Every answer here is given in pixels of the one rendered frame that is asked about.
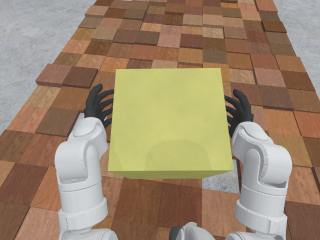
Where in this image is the robot left hand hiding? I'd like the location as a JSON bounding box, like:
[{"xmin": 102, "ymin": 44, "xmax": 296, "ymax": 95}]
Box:
[{"xmin": 84, "ymin": 83, "xmax": 115, "ymax": 129}]

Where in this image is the robot right hand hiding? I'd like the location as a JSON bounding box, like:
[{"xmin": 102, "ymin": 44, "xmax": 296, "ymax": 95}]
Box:
[{"xmin": 224, "ymin": 89, "xmax": 254, "ymax": 138}]

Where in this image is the robot left upper arm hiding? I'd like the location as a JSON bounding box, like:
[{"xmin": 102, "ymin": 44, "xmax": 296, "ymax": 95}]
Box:
[{"xmin": 66, "ymin": 228, "xmax": 118, "ymax": 240}]

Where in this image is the left robot forearm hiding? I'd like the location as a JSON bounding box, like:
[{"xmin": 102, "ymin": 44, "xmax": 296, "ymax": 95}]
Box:
[{"xmin": 54, "ymin": 117, "xmax": 108, "ymax": 240}]

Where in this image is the right robot forearm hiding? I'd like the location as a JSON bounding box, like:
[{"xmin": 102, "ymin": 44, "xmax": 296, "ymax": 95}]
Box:
[{"xmin": 231, "ymin": 121, "xmax": 292, "ymax": 240}]

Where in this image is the right robot shin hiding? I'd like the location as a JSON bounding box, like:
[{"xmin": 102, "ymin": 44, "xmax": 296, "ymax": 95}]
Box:
[{"xmin": 176, "ymin": 222, "xmax": 197, "ymax": 240}]

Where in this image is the right robot foot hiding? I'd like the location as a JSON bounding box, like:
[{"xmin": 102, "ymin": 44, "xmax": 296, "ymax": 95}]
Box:
[{"xmin": 169, "ymin": 226, "xmax": 181, "ymax": 240}]

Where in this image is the carton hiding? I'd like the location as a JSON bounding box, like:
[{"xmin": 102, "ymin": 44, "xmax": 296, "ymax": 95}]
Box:
[{"xmin": 108, "ymin": 68, "xmax": 234, "ymax": 179}]

